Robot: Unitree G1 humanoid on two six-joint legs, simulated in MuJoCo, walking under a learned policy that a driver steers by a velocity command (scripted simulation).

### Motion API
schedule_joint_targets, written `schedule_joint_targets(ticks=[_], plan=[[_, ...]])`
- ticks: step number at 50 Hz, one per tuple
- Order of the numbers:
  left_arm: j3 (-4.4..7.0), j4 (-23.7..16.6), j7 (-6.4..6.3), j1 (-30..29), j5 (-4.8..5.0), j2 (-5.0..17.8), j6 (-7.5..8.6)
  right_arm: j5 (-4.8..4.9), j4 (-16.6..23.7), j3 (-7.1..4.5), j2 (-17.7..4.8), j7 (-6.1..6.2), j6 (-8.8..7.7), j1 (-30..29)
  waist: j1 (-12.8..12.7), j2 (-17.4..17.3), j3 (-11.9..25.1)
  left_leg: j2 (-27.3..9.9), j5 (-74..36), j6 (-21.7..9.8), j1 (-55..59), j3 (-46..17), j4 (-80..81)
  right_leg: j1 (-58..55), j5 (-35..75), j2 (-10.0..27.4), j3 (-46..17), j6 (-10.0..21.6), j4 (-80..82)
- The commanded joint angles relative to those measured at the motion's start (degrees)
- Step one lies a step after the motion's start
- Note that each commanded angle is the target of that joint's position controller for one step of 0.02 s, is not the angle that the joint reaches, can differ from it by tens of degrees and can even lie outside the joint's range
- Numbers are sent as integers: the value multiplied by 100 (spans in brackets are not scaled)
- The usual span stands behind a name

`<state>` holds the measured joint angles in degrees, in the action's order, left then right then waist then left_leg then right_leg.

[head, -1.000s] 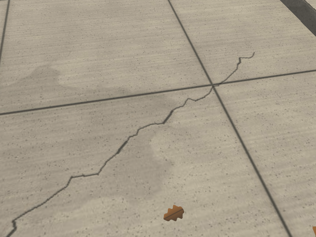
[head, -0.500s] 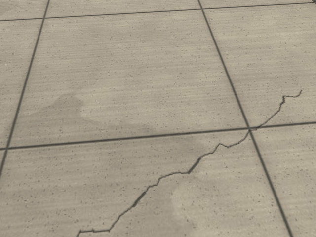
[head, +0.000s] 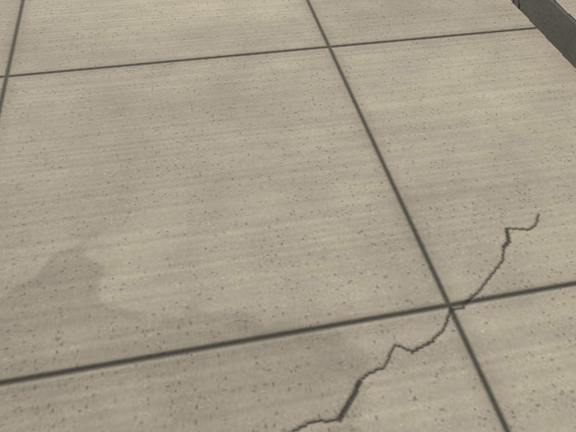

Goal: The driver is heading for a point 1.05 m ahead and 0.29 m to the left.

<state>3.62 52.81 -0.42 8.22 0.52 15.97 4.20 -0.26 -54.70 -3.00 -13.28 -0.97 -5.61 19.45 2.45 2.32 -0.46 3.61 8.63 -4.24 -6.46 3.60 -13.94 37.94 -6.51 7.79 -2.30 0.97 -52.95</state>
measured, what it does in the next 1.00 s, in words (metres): walks ahead, turning left: right foot, then left foot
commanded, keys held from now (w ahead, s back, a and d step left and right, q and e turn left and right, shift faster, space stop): w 0.22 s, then w+q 0.78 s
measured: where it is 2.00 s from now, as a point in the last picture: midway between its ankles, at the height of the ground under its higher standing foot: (183, 262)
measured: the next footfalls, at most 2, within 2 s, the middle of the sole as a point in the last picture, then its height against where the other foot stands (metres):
right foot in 0.26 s outside the picture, level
left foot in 0.82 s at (233, 392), level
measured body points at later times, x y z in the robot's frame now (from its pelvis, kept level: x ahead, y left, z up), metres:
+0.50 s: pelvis +0.29 -0.07 +0.00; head +0.30 -0.08 +0.44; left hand +0.32 +0.20 -0.13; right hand +0.39 -0.34 -0.14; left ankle +0.31 +0.10 -0.67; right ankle +0.30 -0.15 -0.75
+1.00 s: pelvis +0.55 +0.04 -0.01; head +0.58 +0.06 +0.44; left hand +0.58 +0.34 -0.13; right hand +0.74 -0.19 -0.13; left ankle +0.57 +0.10 -0.75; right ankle +0.58 -0.14 -0.66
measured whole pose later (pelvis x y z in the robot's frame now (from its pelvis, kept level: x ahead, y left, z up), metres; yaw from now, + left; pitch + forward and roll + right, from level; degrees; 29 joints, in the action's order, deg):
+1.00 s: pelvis +0.55 +0.04 -0.01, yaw +22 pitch +1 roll +0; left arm 4.1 48.7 -0.2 7.4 0.6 16.0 6.9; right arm 0.6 -45.6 -5.1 -15.1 -1.6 -3.4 14.2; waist 1.0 0.7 -3.5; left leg 6.3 9.3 -6.7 -16.6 0.0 -25.1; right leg 28.3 -20.1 5.0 -2.8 0.1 -66.3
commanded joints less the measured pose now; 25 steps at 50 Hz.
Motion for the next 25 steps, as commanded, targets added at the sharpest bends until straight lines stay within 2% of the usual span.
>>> schedule_joint_targets(ticks=[1,3,6,9,11,12,13,14,15,16,17,18,19,20,21,22,25], plan=[[27,-319,32,-245,-15,155,51,34,274,-165,-871,104,-53,-92,-121,-575,-213,-1440,-1080,-769,-116,-824,817,95,954,-5,32,-74,988],[-9,-427,71,-662,8,105,77,66,184,-176,-926,131,-40,113,16,-561,-306,-1407,-927,-714,-38,-693,856,-63,1294,-143,170,-72,1566],[-40,-588,148,-1121,46,116,105,100,4,-194,-948,147,20,428,153,-550,-457,-1588,-922,-711,448,-682,729,19,1233,-241,195,-16,2024],[-32,-745,251,-1327,65,216,163,126,-104,-243,-998,185,112,507,93,-580,-490,-1868,-1310,-635,1059,-748,378,99,726,-285,147,175,2309],[37,-700,283,-1012,72,386,194,130,-87,-279,-1079,202,167,370,-143,-697,-259,-1910,-2277,-522,1231,-721,-56,-511,309,-465,295,324,2412],[127,-576,268,-533,57,530,207,134,-65,-275,-1080,199,198,275,-434,-736,38,-1772,-3193,-436,1106,-656,-663,-1339,249,-662,450,428,2518],[280,-277,224,455,42,808,211,108,-20,-211,-934,191,223,225,-876,-634,631,-1439,-3391,-277,619,-493,-1787,-2758,373,-689,434,596,2502],[399,-90,157,1522,-44,1276,206,-1,141,-101,-720,187,218,309,-1154,86,1549,-993,-1553,-65,-699,-247,-3673,-4604,349,495,-897,964,2371],[426,29,193,1735,-47,1482,180,77,109,98,64,133,102,1062,-729,1564,2227,5,2377,231,-2826,-510,-5457,-6226,-791,1658,-3512,1761,3146],[268,-37,187,1576,-8,894,199,235,61,-68,-661,133,-2,615,-951,826,1847,-273,2485,141,-3355,-1251,-6080,-5843,-1358,1475,-3520,1486,3489],[197,-119,159,1084,-4,667,223,344,236,-156,-921,138,-56,117,-855,616,1059,-542,1933,57,-3644,-1147,-6111,-5074,-1118,1341,-2600,1201,3607],[143,-194,159,618,-31,523,245,325,268,-166,-881,184,-50,-105,-649,181,666,-849,1385,70,-3388,-1019,-5873,-4250,-637,1152,-1945,1057,3797],[105,-202,167,345,-59,349,265,252,264,-210,-808,217,-3,-191,-502,132,350,-1017,1043,95,-3163,-1002,-5577,-3636,-326,963,-1410,967,4020],[78,-169,167,233,-124,255,286,241,236,-225,-681,211,79,-45,-328,297,270,-1161,807,95,-2793,-1047,-5417,-3238,-134,816,-1006,883,4198],[78,-126,167,209,-141,202,297,250,208,-222,-533,198,156,55,-253,332,210,-1198,705,98,-2640,-1027,-5323,-3045,-7,728,-725,879,4343],[94,-76,152,238,-138,243,313,258,217,-219,-429,193,224,72,-206,296,117,-1224,624,112,-2660,-1000,-5250,-2915,212,702,-455,906,4443],[160,18,58,361,-156,447,327,207,414,-251,-422,194,328,-308,-200,98,-143,-1241,-29,202,-3195,-1072,-4786,-2919,702,700,104,946,4624]])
